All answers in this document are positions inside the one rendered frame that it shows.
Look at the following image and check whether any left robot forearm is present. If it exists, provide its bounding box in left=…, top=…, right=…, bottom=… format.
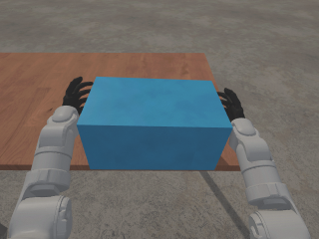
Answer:
left=9, top=106, right=80, bottom=238

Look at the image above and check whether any robot right hand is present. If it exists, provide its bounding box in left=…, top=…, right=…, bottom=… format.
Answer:
left=217, top=88, right=245, bottom=122

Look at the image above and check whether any robot left hand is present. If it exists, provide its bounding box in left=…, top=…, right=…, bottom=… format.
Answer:
left=62, top=77, right=94, bottom=115

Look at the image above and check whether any robot left upper arm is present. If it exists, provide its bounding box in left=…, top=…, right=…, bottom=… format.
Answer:
left=7, top=195, right=73, bottom=239

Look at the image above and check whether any carton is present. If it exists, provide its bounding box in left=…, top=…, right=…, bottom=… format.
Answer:
left=76, top=77, right=233, bottom=170

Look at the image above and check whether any right robot forearm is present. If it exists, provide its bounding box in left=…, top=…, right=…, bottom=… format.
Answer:
left=228, top=118, right=311, bottom=239

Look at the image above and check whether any robot right upper arm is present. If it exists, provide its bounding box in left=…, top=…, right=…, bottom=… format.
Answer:
left=248, top=209, right=310, bottom=239

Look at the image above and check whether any table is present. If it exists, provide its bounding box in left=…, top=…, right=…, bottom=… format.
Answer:
left=0, top=52, right=241, bottom=236

